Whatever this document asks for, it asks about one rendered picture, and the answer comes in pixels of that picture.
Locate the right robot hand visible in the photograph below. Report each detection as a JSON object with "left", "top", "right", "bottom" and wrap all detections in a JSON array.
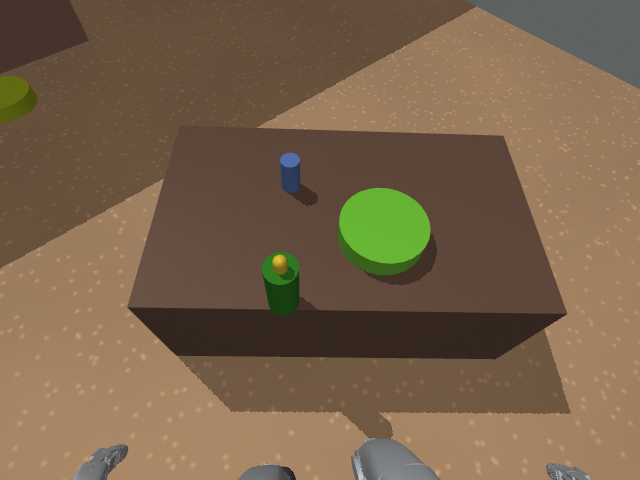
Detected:
[{"left": 546, "top": 463, "right": 590, "bottom": 480}]

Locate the left robot hand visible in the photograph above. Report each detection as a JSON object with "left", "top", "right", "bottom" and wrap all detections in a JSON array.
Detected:
[{"left": 72, "top": 444, "right": 128, "bottom": 480}]

